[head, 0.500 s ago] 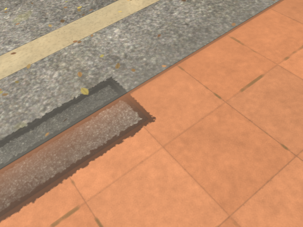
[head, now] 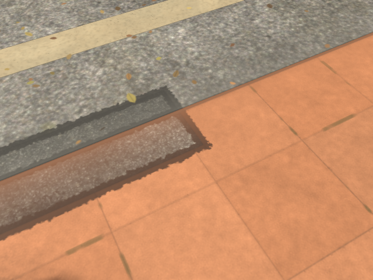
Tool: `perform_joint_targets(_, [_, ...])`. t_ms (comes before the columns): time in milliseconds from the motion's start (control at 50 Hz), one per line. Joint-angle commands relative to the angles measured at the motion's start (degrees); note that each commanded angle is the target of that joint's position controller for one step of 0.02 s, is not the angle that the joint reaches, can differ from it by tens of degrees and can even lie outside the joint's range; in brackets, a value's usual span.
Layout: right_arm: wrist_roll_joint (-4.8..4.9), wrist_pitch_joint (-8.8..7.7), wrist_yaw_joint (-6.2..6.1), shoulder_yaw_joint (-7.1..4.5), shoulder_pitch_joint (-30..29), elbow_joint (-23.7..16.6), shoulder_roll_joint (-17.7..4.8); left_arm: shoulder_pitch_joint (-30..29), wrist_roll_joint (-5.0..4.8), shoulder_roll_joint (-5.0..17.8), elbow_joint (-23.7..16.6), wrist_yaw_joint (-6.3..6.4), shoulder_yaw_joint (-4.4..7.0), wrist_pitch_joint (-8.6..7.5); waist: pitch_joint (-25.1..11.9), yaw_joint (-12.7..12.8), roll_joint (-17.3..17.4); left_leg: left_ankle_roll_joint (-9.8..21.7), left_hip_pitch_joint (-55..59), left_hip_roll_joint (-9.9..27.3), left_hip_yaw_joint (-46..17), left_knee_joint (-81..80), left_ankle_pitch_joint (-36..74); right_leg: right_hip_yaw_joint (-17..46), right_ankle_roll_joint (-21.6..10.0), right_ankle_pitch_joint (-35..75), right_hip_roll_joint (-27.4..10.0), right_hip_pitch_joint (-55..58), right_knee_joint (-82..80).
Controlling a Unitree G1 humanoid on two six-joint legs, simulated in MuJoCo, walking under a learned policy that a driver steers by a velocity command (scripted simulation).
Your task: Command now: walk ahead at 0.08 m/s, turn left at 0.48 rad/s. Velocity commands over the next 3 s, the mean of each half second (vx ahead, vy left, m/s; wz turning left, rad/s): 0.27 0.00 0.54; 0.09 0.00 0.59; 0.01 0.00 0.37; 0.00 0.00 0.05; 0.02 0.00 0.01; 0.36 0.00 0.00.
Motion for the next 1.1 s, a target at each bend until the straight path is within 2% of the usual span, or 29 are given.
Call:
perform_joint_targets(20, [0.91,0.86,-0.56,-2.08,-4.7,-5.3,-7.7,6.2,-0.44,2.3,-2.0,-1.17,1.16,-1.28,-9.8,3.9,7.7,8.9,0.6,6.4,-10.9,-5.4,-1.5,-2.7,-0.6,11.4,1.1,11.9,-16.1])
perform_joint_targets(40, [0.39,0.69,-0.35,-1.27,-3.5,-5.5,-4.5,9.3,0.04,5.5,-1.7,-0.71,2.19,-1.08,-9.2,4.3,0.0,5.3,-9.8,2.0,-6.8,3.3,-15.9,5.8,-3.3,5.4,-6.9,19.9,-20.0])
perform_joint_targets(60, [-0.07,0.03,-0.17,-0.37,-3.4,-6.7,-0.9,11.6,1.31,11.3,-2.5,-0.34,3.22,-0.79,-7.0,4.5,-14.9,2.8,-23.7,-5.8,0.4,19.4,-22.2,27.3,-10.1,-10.3,-21.7,21.7,-27.5])
perform_joint_targets(80, [0.17,-1.35,-0.09,-1.34,-5.6,-9.1,-4.8,10.4,3.71,13.1,-3.3,-0.89,3.13,-2.25,-3.0,3.9,-15.9,3.4,-27.4,-1.7,-3.7,28.9,-19.9,39.0,-16.2,-20.7,-27.6,13.7,-32.4])
perform_joint_targets(100, [0.35,-1.82,0.06,-2.40,-5.2,-8.0,-7.9,6.6,2.71,9.9,-3.7,-0.58,2.26,-3.38,1.1,1.8,-11.8,3.6,-29.4,0.1,-4.2,32.7,-14.3,34.1,-15.1,-22.4,-25.4,12.3,-32.6])
perform_joint_targets(120, [-0.05,-1.90,0.13,-2.89,-2.8,-6.1,-8.6,4.3,1.27,8.0,-3.7,-0.04,1.69,-3.99,2.2,0.5,-10.1,3.0,-30.1,0.6,-3.5,33.8,-9.7,27.2,-12.1,-18.1,-21.7,13.3,-32.2])
perform_joint_targets(140, [-0.49,-1.96,0.11,-2.93,-1.3,-4.7,-8.0,3.3,0.72,7.2,-3.9,0.48,1.39,-4.27,1.1,0.2,-9.0,2.1,-29.4,1.3,-2.4,34.9,-5.7,21.5,-9.9,-12.7,-19.3,14.6,-31.8])
perform_joint_targets(200, [-0.27,-2.56,1.11,-2.15,-2.4,-4.6,-4.7,7.6,1.21,5.8,-2.4,0.97,0.92,-5.48,0.4,2.3,-6.9,0.5,-28.8,2.1,0.1,37.9,2.8,10.8,-8.9,-0.3,-17.1,15.7,-32.6])
perform_joint_targets(360, [-0.18,-3.17,2.84,-1.20,-7.9,-8.2,-2.0,12.9,0.89,7.5,0.7,0.39,1.94,-5.53,2.9,5.5,-7.2,-1.3,-30.9,3.9,2.7,23.5,9.9,-0.9,-10.4,10.7,-19.3,21.3,-33.9])
perform_joint_targets(440, [-0.55,-3.52,4.50,-0.12,-11.8,-10.2,0.3,12.0,0.29,8.7,2.2,0.43,2.44,-4.36,5.6,6.4,-6.9,0.4,-22.6,4.0,9.3,13.2,8.4,-9.3,-9.6,26.9,-18.3,18.0,-29.7])
perform_joint_targets(500, [-0.30,-3.20,5.32,-1.03,-9.7,-11.1,-1.7,10.7,-1.28,10.8,2.8,0.46,3.12,-3.48,1.7,4.2,-9.0,3.3,-13.6,1.1,12.6,8.5,3.5,-11.6,-8.0,46.2,-19.0,19.4,-21.3])
perform_joint_targets(520, [-0.47,-3.00,5.25,-1.88,-5.8,-10.3,-3.2,9.5,-2.07,11.5,2.6,0.50,3.34,-3.38,-1.2,1.8,-9.3,4.8,-8.0,-1.2,13.9,6.5,2.4,-12.3,-7.1,55.1,-18.8,19.6,-15.1])
perform_joint_targets(540, [-0.70,-2.87,4.81,-3.33,1.7,-8.4,-5.8,8.2,-2.96,11.1,2.3,0.32,3.12,-3.39,-5.5,-2.5,-7.7,6.9,2.1,-3.8,14.3,0.9,7.6,-13.9,-5.3,56.7,-16.9,17.8,-5.2])
perform_joint_targets(560, [-0.92,-2.37,3.47,-4.92,8.8,-6.8,-9.6,9.8,-2.59,9.3,2.2,-0.08,2.40,-4.06,-10.0,-5.8,-3.7,9.4,16.0,-3.5,10.8,-3.2,18.4,-14.9,-1.8,46.3,-13.8,9.4,8.1])
perform_joint_targets(580, [-0.69,-2.02,1.89,-5.30,10.1,-7.1,-15.2,11.2,2.13,0.4,-0.6,-0.62,-0.29,-4.57,-14.7,-1.2,13.1,14.3,31.5,11.4,-8.8,2.5,45.7,-13.1,1.5,-12.3,-7.7,-9.9,28.1])
perform_joint_targets(600, [-1.92,-3.23,2.66,-4.80,7.6,-10.6,-17.0,17.4,1.53,3.2,-1.0,-0.79,-0.78,-5.13,-29.2,0.3,13.2,28.6,38.6,23.6,-34.9,-2.7,36.8,0.7,3.5,-20.7,-1.3,-17.9,43.4])
perform_joint_targets(620, [-1.62,-3.43,3.20,-3.77,7.1,-10.8,-12.3,10.4,-0.61,8.5,-1.1,-0.71,0.54,-5.20,-26.0,-3.6,3.6,25.8,34.5,19.8,-28.3,-7.4,28.4,4.7,2.9,-12.8,-3.4,-20.7,43.9])
perform_joint_targets(640, [-0.62,-3.71,3.16,-2.93,3.6,-10.1,-9.5,6.6,-0.87,8.6,-2.4,-0.22,0.33,-5.04,-17.5,-2.2,3.0,22.6,27.8,16.5,-20.9,-8.6,22.4,3.1,2.0,-7.0,-5.1,-23.2,40.1])
perform_joint_targets(660, [-0.02,-3.61,2.80,-2.32,0.4,-10.4,-7.6,6.2,0.29,8.2,-1.5,0.74,0.36,-4.57,-13.0,-0.3,-0.7,19.7,20.3,13.5,-17.0,-9.3,19.7,3.3,2.1,-2.4,-7.3,-21.9,36.0])
perform_joint_targets(700, [-1.20,-3.27,2.22,-1.96,-2.7,-10.9,-7.1,6.3,1.24,9.2,-1.8,1.18,0.89,-3.22,-9.3,2.6,1.5,18.7,8.4,11.0,-13.0,-11.2,24.3,3.9,2.0,1.0,-7.8,-14.9,31.3])
perform_joint_targets(720, [-1.79,-3.37,2.05,-2.10,-3.2,-10.7,-7.3,7.2,1.35,8.2,-1.5,1.14,0.72,-2.84,-9.3,3.3,1.9,18.8,5.8,10.5,-11.9,-11.3,27.5,3.4,2.2,1.3,-7.2,-13.0,29.5])
perform_joint_targets(780, [-1.53,-3.24,1.21,-2.51,-2.3,-9.8,-8.6,6.5,1.61,6.0,-1.5,1.41,-0.05,-2.20,-10.4,3.3,1.9,18.3,4.2,9.0,-9.9,-10.3,32.2,2.8,3.3,3.0,-5.7,-12.3,22.2])
perform_joint_targets(880, [-0.69,-1.16,-0.20,-2.55,-2.9,-10.1,-9.0,0.8,1.04,5.2,-3.0,1.16,-0.47,-1.30,-9.1,1.7,4.5,15.3,2.5,6.2,-13.2,-10.8,9.7,4.4,4.0,8.9,-3.9,-11.7,10.9])
perform_joint_targets(920, [-0.81,-0.71,-0.29,-2.56,-2.8,-10.3,-9.0,-0.9,0.78,5.2,-3.6,0.82,-0.49,-1.58,-8.0,1.0,5.8,14.9,2.1,5.8,-15.3,-10.5,5.4,4.7,3.9,8.9,-3.1,-10.1,6.5])
perform_joint_targets(980, [-0.81,-0.23,0.01,-2.50,-2.0,-10.5,-9.0,-1.6,0.40,5.7,-4.1,0.19,-0.20,-2.58,-8.5,0.3,7.3,14.7,4.4,6.2,-18.8,-7.3,10.5,4.6,3.0,6.0,-1.6,-6.5,0.1])
perform_joint_targets(1040, [0.12,0.37,-0.10,-1.95,-3.0,-11.1,-7.8,2.1,0.22,6.0,-3.2,-0.52,0.50,-3.53,-8.7,3.1,7.5,11.6,4.6,3.6,-20.2,-2.2,14.5,3.6,0.6,14.6,-1.8,3.4,-17.1])
perform_joint_targets(1060, [-0.13,0.41,-0.22,-1.25,-1.1,-11.4,-5.5,3.3,0.91,9.0,-3.2,-0.33,1.34,-3.50,-10.3,2.4,3.0,8.5,0.0,0.6,-17.2,3.4,4.0,8.8,-2.2,20.1,-9.8,11.0,-19.5])
perform_joint_targets(1080, [-0.10,0.00,-0.12,-0.91,2.0,-12.4,-3.6,0.8,2.41,14.3,-3.5,0.00,2.47,-2.65,-8.7,-1.8,-15.0,4.3,-12.0,-8.5,-5.3,13.6,-16.0,21.9,-10.6,35.4,-21.5,15.6,-19.8])
perform_joint_targets(1100, [-0.80,-0.73,-0.04,-2.27,1.4,-11.9,-8.5,2.2,3.20,10.9,-3.7,-0.13,2.04,-2.44,-9.4,0.9,-17.4,1.1,-16.2,-7.9,-1.7,27.8,-25.1,28.2,-17.5,42.0,-27.0,15.3,-20.3])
